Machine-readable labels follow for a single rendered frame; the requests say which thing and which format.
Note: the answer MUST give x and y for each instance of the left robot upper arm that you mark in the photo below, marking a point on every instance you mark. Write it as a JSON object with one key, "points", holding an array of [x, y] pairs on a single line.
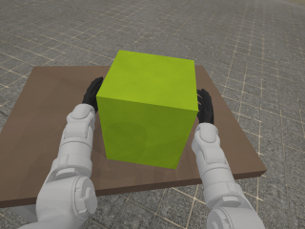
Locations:
{"points": [[64, 204]]}

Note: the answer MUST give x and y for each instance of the carton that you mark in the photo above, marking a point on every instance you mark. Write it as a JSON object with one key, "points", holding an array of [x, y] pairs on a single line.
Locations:
{"points": [[147, 106]]}

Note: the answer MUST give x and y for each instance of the right robot upper arm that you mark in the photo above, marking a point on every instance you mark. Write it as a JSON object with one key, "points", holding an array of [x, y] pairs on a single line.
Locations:
{"points": [[233, 218]]}

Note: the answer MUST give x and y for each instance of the left robot forearm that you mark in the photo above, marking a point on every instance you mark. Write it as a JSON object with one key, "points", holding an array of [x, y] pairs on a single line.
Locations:
{"points": [[75, 149]]}

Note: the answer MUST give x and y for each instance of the right robot hand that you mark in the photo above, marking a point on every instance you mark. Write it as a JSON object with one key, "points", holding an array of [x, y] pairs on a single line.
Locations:
{"points": [[206, 109]]}

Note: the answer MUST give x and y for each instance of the right robot forearm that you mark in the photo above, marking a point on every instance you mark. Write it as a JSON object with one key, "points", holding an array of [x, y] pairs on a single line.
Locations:
{"points": [[220, 189]]}

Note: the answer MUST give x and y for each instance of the left robot hand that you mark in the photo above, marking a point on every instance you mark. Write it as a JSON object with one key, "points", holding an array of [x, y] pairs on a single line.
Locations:
{"points": [[90, 95]]}

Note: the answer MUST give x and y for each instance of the table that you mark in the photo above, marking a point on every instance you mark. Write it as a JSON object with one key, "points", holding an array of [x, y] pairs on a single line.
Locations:
{"points": [[31, 136]]}

